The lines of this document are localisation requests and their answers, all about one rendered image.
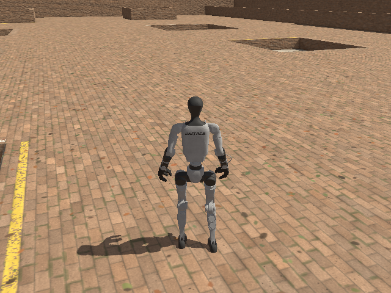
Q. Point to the robot right upper arm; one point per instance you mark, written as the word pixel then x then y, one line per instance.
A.
pixel 214 129

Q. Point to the robot left upper arm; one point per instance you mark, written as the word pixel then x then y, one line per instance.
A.
pixel 176 129

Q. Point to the robot head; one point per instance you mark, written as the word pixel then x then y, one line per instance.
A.
pixel 195 105

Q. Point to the robot right shin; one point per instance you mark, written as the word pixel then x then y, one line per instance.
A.
pixel 211 219

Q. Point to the left robot forearm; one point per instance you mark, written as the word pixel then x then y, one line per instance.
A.
pixel 165 161

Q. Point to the left robot hand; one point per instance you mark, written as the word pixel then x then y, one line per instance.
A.
pixel 163 172

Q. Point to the right robot forearm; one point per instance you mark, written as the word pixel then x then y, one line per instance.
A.
pixel 223 160

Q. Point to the right robot hand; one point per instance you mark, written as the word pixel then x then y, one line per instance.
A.
pixel 220 170

